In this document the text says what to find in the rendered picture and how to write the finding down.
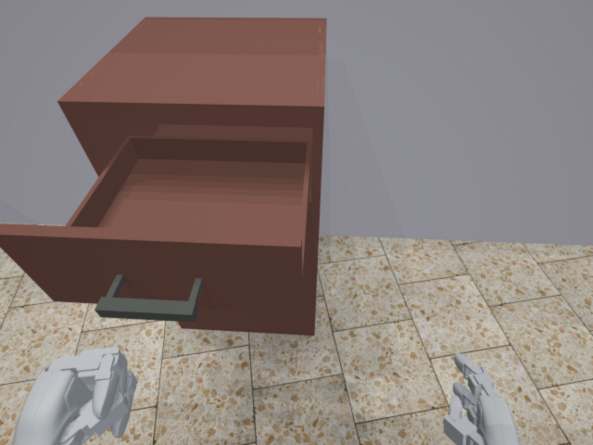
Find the right robot hand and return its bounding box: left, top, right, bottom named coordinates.
left=444, top=352, right=520, bottom=445

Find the drawer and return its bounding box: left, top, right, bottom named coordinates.
left=0, top=135, right=311, bottom=314

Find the cabinet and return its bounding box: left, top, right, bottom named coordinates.
left=57, top=17, right=327, bottom=336

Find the left robot hand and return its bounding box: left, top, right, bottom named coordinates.
left=12, top=347, right=138, bottom=445

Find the handle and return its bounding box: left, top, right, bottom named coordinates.
left=95, top=274, right=203, bottom=323

